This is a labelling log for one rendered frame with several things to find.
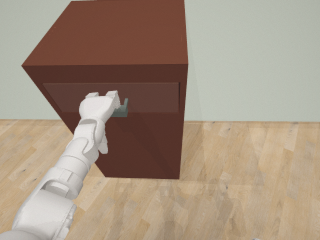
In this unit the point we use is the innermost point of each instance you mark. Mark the left robot hand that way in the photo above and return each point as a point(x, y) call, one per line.
point(101, 107)

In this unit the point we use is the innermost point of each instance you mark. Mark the handle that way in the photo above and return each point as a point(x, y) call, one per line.
point(122, 111)

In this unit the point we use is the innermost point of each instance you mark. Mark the cabinet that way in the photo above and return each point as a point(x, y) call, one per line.
point(121, 41)

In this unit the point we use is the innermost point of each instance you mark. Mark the left robot upper arm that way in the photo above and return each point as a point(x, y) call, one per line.
point(47, 217)

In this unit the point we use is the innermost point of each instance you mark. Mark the drawer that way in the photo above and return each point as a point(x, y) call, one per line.
point(151, 97)

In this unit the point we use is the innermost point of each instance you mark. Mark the left robot forearm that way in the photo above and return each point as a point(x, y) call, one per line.
point(66, 177)

